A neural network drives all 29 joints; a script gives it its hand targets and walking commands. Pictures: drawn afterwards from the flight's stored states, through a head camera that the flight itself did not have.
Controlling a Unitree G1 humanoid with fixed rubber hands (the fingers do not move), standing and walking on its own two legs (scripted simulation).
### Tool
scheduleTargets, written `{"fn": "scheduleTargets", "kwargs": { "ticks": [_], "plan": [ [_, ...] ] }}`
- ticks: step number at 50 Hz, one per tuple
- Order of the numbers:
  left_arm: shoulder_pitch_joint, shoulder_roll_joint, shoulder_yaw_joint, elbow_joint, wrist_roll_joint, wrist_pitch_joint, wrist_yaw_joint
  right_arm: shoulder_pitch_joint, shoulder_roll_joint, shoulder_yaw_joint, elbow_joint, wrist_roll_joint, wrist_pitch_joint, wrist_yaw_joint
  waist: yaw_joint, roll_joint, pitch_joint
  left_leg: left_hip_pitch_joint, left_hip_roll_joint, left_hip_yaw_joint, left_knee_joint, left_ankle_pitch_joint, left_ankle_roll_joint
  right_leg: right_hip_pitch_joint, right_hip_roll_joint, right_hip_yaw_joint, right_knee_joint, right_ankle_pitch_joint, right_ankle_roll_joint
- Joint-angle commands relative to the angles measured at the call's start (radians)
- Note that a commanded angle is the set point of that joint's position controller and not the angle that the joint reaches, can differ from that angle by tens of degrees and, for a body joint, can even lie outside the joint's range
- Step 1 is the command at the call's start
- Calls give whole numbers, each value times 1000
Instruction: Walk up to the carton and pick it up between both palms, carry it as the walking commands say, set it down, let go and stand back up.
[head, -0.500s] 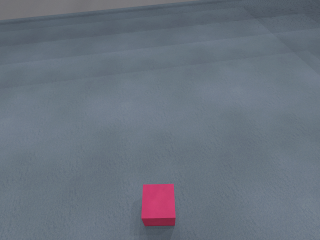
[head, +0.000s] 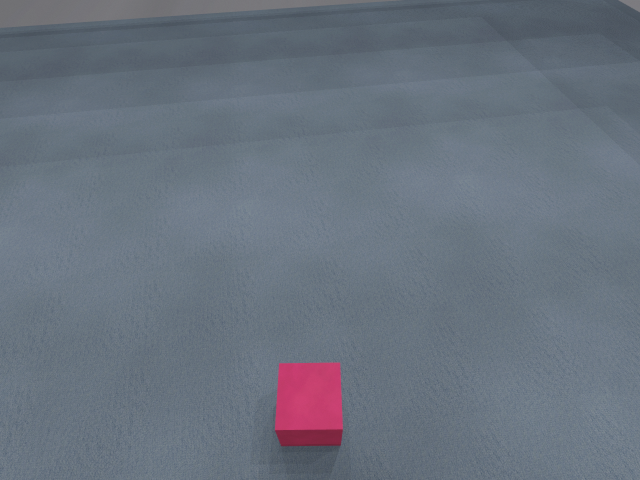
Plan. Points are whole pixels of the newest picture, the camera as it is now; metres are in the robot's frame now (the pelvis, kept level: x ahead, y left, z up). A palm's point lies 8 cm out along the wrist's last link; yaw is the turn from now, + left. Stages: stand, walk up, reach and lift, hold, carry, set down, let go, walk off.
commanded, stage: stand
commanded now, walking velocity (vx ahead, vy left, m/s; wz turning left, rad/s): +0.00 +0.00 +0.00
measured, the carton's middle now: (310, 404) +0.40 +0.05 -0.68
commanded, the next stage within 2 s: reach and lift in 0.12 s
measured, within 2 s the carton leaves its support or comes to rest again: neither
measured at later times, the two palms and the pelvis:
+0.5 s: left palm out of the picture +0.13 +0.19 -0.13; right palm out of the picture +0.13 -0.19 -0.15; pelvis -0.02 +0.02 -0.03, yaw -1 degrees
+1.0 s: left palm (192, 471) +0.17 +0.21 -0.19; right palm (439, 471) +0.15 -0.16 -0.18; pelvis -0.09 +0.03 -0.08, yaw -5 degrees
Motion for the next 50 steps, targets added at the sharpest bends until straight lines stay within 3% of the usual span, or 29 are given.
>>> {"fn": "scheduleTargets", "kwargs": {
  "ticks": [1, 4, 6, 7, 8, 10, 12, 14, 15, 16, 17, 22, 24, 25, 26, 27, 29, 31, 32, 33, 34, 35, 37, 39, 44, 45, 47, 49, 50],
  "plan": [
    [80, 95, 22, -48, 4, -19, -2, 119, -81, -14, -26, 2, -3, -3, 22, -13, 88, -198, 0, 1, -100, -4, 59, 79, -198, 203, -176, -140, 129],
    [112, 118, 28, -40, -3, -5, 16, 156, -113, -22, -9, 3, 6, -12, 19, 20, 67, -138, -24, 38, -64, -6, 58, 36, -225, 251, -224, -185, 151],
    [68, 126, 28, -56, 0, -12, 5, 130, -130, -26, -22, -6, -5, -13, 3, 44, 98, -180, -7, 17, -90, -11, 71, 50, -195, 223, -172, -160, 106],
    [-716, 266, 24, -666, -44, -9, -39, -871, -259, 9, -687, 99, 6, 6, 107, 21, -119, -385, -135, 98, 80, -191, 145, -67, -99, 208, -20, -421, 80],
    [-605, 207, 37, -541, -22, 74, -41, -829, -147, 79, -622, 138, 89, -3, 100, -46, -137, -380, -92, 87, 131, -149, 149, -60, -178, 228, 15, -505, 87],
    [-501, 189, -34, -569, -71, 198, -14, -711, -227, 95, -612, 109, 230, -22, 40, 34, -170, -571, -75, 63, 134, -238, 153, 6, -200, 181, 110, -461, 67],
    [-474, 165, -111, -566, -121, 352, -5, -690, -221, 88, -601, 171, 369, -37, 7, 80, -151, -610, -62, 12, 145, -174, 150, -104, -214, 188, 186, -325, 28],
    [-317, 161, -133, -486, -109, 478, 1, -417, -249, 59, -560, 108, 512, -28, -46, 22, -249, -537, -78, -20, 149, -135, 155, -76, -150, 205, 237, -211, 30],
    [-179, 118, -108, -479, -95, 531, 1, -306, -130, 111, -479, 164, 581, -10, 7, 71, -239, -548, -96, -16, 137, -85, 158, -27, -142, 265, 228, -121, 31],
    [-119, 101, -98, -454, -82, 576, -3, -282, -154, 97, -504, 145, 634, 2, 6, -12, -230, -569, -102, -24, 140, -40, 161, 24, -119, 251, 226, -48, 48],
    [-59, 60, -132, -466, -112, 608, 1, -150, -111, 78, -420, 158, 678, 5, -13, -3, -212, -606, -118, -34, 132, -6, 176, 88, -133, 306, 220, 60, 49],
    [-132, 30, -32, -635, 3, 592, 8, -153, -106, -49, -486, 38, 671, 32, -51, -69, -179, -664, -132, -36, 81, 30, 188, 98, -97, 314, 219, 257, 66],
    [-169, 8, -13, -654, 24, 557, -3, -290, -81, -17, -634, 36, 622, 38, -5, -42, -118, -684, -97, -42, 111, 21, 210, 86, -116, 331, 206, 122, 67],
    [-232, 5, 1, -671, 50, 529, -4, -321, -71, -52, -693, 9, 590, 33, -43, -85, -147, -754, -88, -47, 149, -23, 214, 81, -115, 338, 247, 147, 68],
    [-242, 27, 35, -671, 76, 488, -8, -348, -78, -39, -695, 10, 564, 36, 0, -18, -195, -820, -84, -35, 180, 2, 198, 116, -122, 333, 308, 203, 49],
    [-266, 41, 53, -746, 90, 448, -15, -421, -128, -69, -813, 2, 501, 23, -41, -84, -345, -832, -80, -43, 260, 95, 175, 173, -127, 360, 354, 329, 61],
    [-330, 28, 28, -786, 57, 386, -14, -475, -138, -39, -801, 55, 439, 19, -13, -11, -452, -862, -79, -61, 294, 101, 154, 144, -148, 393, 390, 345, 53],
    [-328, 49, 39, -798, 41, 353, -17, -480, -83, 41, -857, 88, 409, 29, 15, -111, -543, -944, -78, -32, 394, 67, 131, 238, -155, 444, 422, 392, 77],
    [-242, 44, 28, -764, 25, 357, -25, -372, -78, 61, -845, 121, 425, 19, -10, -97, -579, -919, -89, -26, 395, 70, 132, 265, -142, 405, 441, 398, 91],
    [-282, 108, 53, -831, 28, 347, -26, -438, -121, 68, -941, 109, 416, 6, 46, -99, -664, -955, -101, -11, 411, 74, 124, 323, -141, 420, 450, 400, 84],
    [-231, 63, 64, -822, 9, 355, -22, -395, -114, 35, -955, 99, 420, 0, 9, -107, -732, -970, -99, -32, 419, 94, 125, 366, -130, 422, 475, 529, 86],
    [-177, 68, 65, -789, -1, 352, -28, -393, -127, 72, -943, 127, 430, -4, 37, -84, -730, -950, -113, -20, 422, 97, 131, 347, -142, 441, 460, 528, 82],
    [-185, 33, 72, -734, -9, 353, -26, -400, -89, 71, -889, 103, 437, 0, 44, -104, -693, -1110, -103, -28, 421, 4, 110, 408, -139, 477, 428, 447, 73],
    [-90, 19, 39, -690, -18, 372, -33, -350, -100, 76, -859, 110, 460, 12, 36, -66, -610, -967, -99, -33, 407, 32, 119, 302, -133, 452, 396, 252, 98],
    [-506, 148, 134, -690, -11, 336, -51, -709, -53, 71, -856, 126, 453, -5, 48, -114, -331, -968, -67, -21, 514, -137, 126, 61, -173, 523, 269, -461, 132],
    [-465, 101, 117, -640, -14, 347, -48, -621, -7, 77, -776, 127, 461, -7, 46, -57, -338, -975, -57, -41, 477, -162, 119, 110, -147, 525, 254, -453, 128],
    [-725, 98, 134, -662, -3, 341, -27, -916, -96, 37, -790, 86, 446, 5, 35, -83, -373, -952, -67, -10, 487, -201, 128, 74, -121, 433, 319, -515, 131],
    [-847, 154, 142, -653, 23, 337, -11, -1023, -120, -40, -768, 68, 446, -4, 34, -46, -364, -932, -73, -17, 505, -171, 118, -17, -156, 474, 316, -520, 132],
    [-897, 138, 120, -678, -29, 347, -19, -1056, -104, -33, -785, 99, 445, -9, 2, -107, -499, -884, -79, -8, 534, -121, 110, 57, -149, 474, 308, -488, 135]
  ]
}}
